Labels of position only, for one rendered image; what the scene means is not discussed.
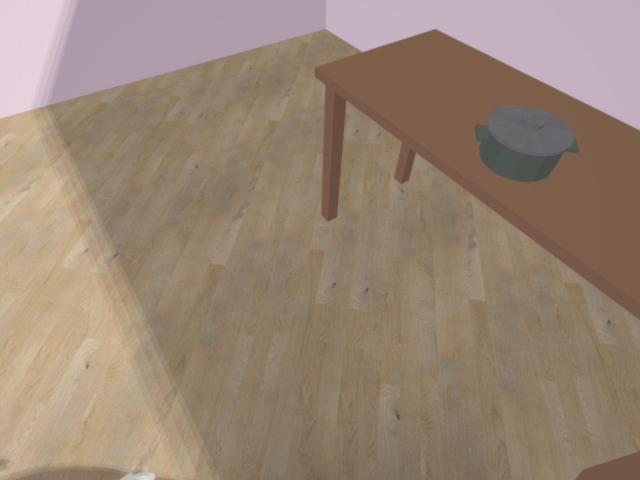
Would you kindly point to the pot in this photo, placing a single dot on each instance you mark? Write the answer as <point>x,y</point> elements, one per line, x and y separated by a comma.
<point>512,164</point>

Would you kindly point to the knob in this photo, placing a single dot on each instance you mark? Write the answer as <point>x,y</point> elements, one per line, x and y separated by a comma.
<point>532,121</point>

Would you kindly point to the table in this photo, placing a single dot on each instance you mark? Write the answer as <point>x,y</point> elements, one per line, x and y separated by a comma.
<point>430,90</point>

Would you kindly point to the lid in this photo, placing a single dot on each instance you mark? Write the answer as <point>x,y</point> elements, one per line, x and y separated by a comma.
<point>554,138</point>

